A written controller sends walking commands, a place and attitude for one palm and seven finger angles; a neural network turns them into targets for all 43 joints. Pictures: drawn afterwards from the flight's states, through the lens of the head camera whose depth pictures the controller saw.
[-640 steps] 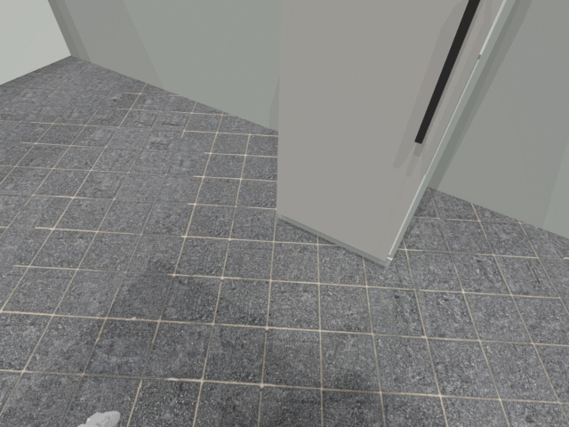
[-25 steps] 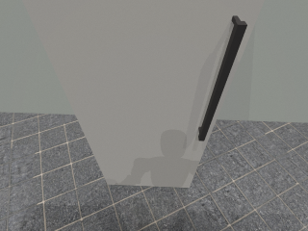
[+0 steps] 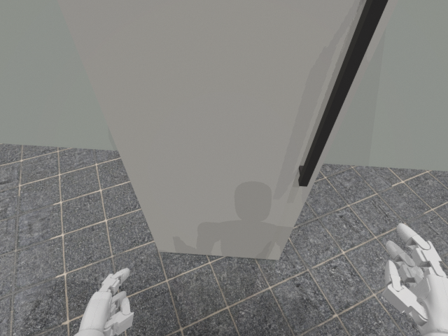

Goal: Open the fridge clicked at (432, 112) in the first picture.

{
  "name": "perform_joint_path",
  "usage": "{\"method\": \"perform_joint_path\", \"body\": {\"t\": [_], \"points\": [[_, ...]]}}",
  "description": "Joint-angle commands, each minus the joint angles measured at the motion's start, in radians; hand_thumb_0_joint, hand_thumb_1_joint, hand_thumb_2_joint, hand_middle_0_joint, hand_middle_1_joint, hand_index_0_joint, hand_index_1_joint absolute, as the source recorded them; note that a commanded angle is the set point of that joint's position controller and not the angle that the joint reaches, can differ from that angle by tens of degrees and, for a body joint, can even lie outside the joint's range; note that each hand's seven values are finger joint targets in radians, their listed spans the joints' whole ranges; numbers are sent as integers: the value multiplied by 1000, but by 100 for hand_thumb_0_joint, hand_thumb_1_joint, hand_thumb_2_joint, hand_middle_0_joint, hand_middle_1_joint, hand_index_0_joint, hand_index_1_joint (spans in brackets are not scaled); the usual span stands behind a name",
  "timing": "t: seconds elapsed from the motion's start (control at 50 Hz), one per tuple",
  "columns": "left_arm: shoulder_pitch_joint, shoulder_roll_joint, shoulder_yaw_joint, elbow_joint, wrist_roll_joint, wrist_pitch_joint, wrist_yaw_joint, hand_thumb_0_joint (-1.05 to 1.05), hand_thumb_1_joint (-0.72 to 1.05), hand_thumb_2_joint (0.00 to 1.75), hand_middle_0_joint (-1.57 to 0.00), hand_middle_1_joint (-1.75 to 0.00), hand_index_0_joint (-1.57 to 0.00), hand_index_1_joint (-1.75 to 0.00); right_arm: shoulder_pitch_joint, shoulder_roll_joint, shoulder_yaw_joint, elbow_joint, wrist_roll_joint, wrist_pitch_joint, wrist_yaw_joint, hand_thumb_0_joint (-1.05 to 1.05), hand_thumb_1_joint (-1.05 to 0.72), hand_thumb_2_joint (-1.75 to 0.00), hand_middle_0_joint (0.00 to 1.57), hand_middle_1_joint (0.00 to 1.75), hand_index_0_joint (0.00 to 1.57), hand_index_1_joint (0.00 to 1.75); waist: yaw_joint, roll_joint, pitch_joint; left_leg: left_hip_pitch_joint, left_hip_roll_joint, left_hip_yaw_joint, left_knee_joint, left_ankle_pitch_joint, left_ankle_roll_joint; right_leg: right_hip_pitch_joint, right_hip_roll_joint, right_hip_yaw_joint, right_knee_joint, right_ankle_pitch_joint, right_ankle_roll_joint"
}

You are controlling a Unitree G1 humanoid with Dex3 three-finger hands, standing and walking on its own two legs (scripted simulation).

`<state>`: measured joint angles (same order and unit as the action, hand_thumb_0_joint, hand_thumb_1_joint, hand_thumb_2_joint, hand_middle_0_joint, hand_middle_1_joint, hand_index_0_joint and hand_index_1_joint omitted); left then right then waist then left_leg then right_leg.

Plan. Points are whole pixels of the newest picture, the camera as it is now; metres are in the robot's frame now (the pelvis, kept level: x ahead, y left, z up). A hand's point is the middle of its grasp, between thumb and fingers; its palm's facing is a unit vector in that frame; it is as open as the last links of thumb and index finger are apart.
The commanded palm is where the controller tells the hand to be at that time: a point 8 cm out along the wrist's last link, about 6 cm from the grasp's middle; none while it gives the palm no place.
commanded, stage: raise the hand to about handle height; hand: right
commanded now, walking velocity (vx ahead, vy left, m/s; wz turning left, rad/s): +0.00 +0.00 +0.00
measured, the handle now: (327, 110) +0.50 -0.16 +0.15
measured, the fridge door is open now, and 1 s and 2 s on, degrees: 0 0 0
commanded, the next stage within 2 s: move the hooked fingers beside the handle in 1.84 s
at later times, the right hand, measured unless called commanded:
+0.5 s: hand (399, 287) +0.22 -0.26 +0.03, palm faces -0.02 +1.00 -0.04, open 10.6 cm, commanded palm +0.18 -0.31 +0.04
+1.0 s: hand (438, 254) +0.25 -0.29 +0.10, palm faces +0.04 +1.00 -0.05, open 13.4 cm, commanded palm +0.21 -0.34 +0.10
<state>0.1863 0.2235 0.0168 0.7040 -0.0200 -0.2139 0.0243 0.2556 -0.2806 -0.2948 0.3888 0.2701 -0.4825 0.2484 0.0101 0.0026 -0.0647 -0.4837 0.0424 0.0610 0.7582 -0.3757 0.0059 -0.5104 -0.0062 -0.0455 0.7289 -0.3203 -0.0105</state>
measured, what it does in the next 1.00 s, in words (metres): stands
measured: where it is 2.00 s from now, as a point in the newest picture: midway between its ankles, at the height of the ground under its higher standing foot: outside the picture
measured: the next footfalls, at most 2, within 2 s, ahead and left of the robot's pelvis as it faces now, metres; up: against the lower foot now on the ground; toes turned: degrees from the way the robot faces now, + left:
none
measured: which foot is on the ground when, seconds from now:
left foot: down 0.00-1.00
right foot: down 0.00-1.00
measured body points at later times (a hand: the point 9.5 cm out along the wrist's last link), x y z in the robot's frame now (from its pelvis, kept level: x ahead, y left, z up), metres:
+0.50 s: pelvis -0.01 +0.00 -0.03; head +0.03 -0.01 +0.42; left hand +0.16 +0.25 -0.10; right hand +0.21 -0.31 +0.04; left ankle +0.00 +0.11 -0.71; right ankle +0.03 -0.11 -0.71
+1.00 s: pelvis +0.00 -0.02 +0.00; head +0.01 -0.03 +0.45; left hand +0.18 +0.21 -0.06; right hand +0.24 -0.34 +0.10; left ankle +0.00 +0.11 -0.71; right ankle +0.03 -0.11 -0.71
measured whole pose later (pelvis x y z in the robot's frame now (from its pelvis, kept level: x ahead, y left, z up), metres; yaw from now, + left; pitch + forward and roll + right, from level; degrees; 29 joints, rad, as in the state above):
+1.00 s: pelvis +0.00 -0.02 +0.00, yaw +0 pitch +4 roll +2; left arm 0.25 0.25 -0.06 0.57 -0.06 -0.27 0.10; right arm 0.14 -0.40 -0.40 0.14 0.38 -0.13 0.44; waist -0.02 -0.04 -0.08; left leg -0.44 0.02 0.08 0.74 -0.37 -0.02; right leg -0.52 -0.02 -0.02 0.81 -0.37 -0.04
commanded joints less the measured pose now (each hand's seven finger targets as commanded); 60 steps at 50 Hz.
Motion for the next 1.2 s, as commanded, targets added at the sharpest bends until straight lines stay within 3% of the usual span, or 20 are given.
{"method": "perform_joint_path", "body": {"t": [0.0,0.04,0.08,0.12,0.16,0.18,0.22,0.24,0.28,0.34,0.42,0.48,0.56,0.64,0.72,0.82,0.96,1.04,1.12,1.18], "points": [[-80,192,66,-219,-18,-91,-10,0,90,90,-20,-30,-20,-30,153,-146,-136,-35,108,-201,250,0,-57,-76,22,51,22,51,-71,34,-113,-169,-29,-32,64,-38,31,-146,35,39,121,0,21],[-68,194,67,-268,-23,-107,4,0,90,90,-20,-30,-20,-30,67,-278,-240,-134,151,-203,331,0,-53,-74,23,54,23,54,-69,-11,-266,-137,-20,-104,79,-61,20,-164,29,33,186,9,3],[-46,183,59,-277,-16,-106,28,0,90,90,-20,-30,-20,-30,-53,-351,-294,-288,189,-174,336,0,-48,-72,23,57,23,57,-58,-74,-321,-123,-25,-136,78,-93,11,-163,14,39,217,8,-8],[-42,163,45,-291,-18,-112,48,0,90,90,-20,-30,-20,-30,-109,-317,-269,-410,214,-158,319,0,-43,-70,23,60,23,60,-35,-109,-306,-133,-30,-145,47,-161,6,-142,2,50,219,-27,-17],[-20,160,37,-269,-14,-126,67,0,90,90,-20,-30,-20,-30,-133,-294,-233,-492,209,-142,286,0,-39,-68,24,63,24,63,-11,-134,-290,-134,-39,-141,49,-95,7,-135,-4,60,232,6,-24],[-6,166,32,-256,-11,-129,74,0,90,90,-20,-30,-20,-30,-159,-275,-197,-505,198,-120,277,0,-36,-67,24,64,24,64,10,-89,-265,-154,-51,-123,56,-89,9,-140,-12,73,231,4,-27],[2,175,29,-232,-17,-136,84,0,90,90,-20,-30,-20,-30,-145,-237,-140,-442,173,-59,275,0,-32,-65,24,68,24,68,33,-93,-176,-200,-51,-114,36,-105,6,-161,-14,81,223,-27,-26],[8,181,29,-226,-20,-137,89,0,90,90,-20,-30,-20,-30,-146,-252,-139,-413,165,-24,280,0,-29,-64,24,69,24,69,38,-80,-151,-200,-49,-117,20,-114,3,-172,-14,83,215,-35,-26],[11,186,25,-230,-29,-136,95,0,90,90,-20,-30,-20,-30,-104,-265,-140,-349,161,57,301,0,-25,-62,25,72,25,72,24,-72,-125,-173,-44,-123,-11,-110,5,-175,-13,86,197,-24,-26],[1,184,25,-256,-35,-130,90,0,90,90,-20,-30,-20,-30,-40,-315,-195,-361,159,150,304,0,-18,-59,25,76,25,76,-14,-66,-189,-99,-33,-106,-25,-36,-1,-132,-9,86,155,36,-25],[-3,161,25,-285,-27,-123,73,0,90,90,-20,-30,-20,-30,23,-323,-277,-426,189,169,240,0,-8,-55,26,82,26,82,-56,-41,-241,-24,-44,-64,-12,72,-1,-85,-6,83,111,112,-15],[1,155,26,-290,-22,-122,63,0,90,90,-20,-30,-20,-30,26,-284,-266,-461,192,145,186,0,-1,-52,26,87,26,87,-59,-57,-216,-23,-59,-31,-4,103,7,-59,-3,81,82,128,-9],[26,172,29,-280,-29,-119,61,0,90,90,-20,-30,-20,-30,0,-246,-196,-452,156,143,178,0,8,-48,27,93,27,93,-22,-67,-188,-76,-63,-8,-15,90,1,-21,-4,77,54,95,-11],[34,186,23,-278,-36,-123,76,0,90,90,-20,-30,-20,-30,-109,-284,-168,-481,134,165,207,0,17,-44,28,99,28,99,-2,-77,-177,-71,-63,-6,-43,63,6,18,-9,91,20,66,-16],[25,182,11,-272,-35,-129,92,0,90,90,-20,-30,-20,-30,-187,-343,-219,-520,137,170,196,0,27,-40,28,105,28,105,-16,-105,-203,-24,-65,1,-58,72,13,76,-10,102,-12,82,-14],[10,170,-4,-268,-39,-126,93,0,90,90,-20,-30,-20,-30,-203,-327,-218,-497,139,208,177,0,38,-35,29,112,29,112,-28,-155,-172,1,-68,22,-79,104,19,132,-14,114,-64,102,-2],[2,179,-12,-282,-47,-103,96,0,90,90,-20,-30,-20,-30,-279,-325,-193,-402,124,341,200,0,50,-30,30,120,30,120,-24,-99,-109,31,-66,26,-134,108,12,135,-13,115,-117,75,-2],[0,178,-16,-284,-44,-96,102,0,90,90,-20,-30,-20,-30,-377,-369,-220,-420,119,349,199,0,50,-30,30,120,30,120,-24,-71,-141,66,-68,20,-155,127,14,178,-13,115,-129,103,-5],[-6,166,-24,-281,-43,-100,107,0,90,90,-20,-30,-20,-30,-453,-399,-232,-476,107,323,184,0,50,-30,30,120,30,120,-29,-148,-174,100,-66,14,-172,142,21,244,-11,113,-150,129,-3],[-2,170,-27,-265,-44,-97,111,0,90,90,-20,-30,-20,-30,-460,-413,-239,-428,104,340,187,0,50,-30,30,120,30,120,-30,-134,-150,124,-65,13,-197,159,22,246,-12,109,-163,139,-4]]}}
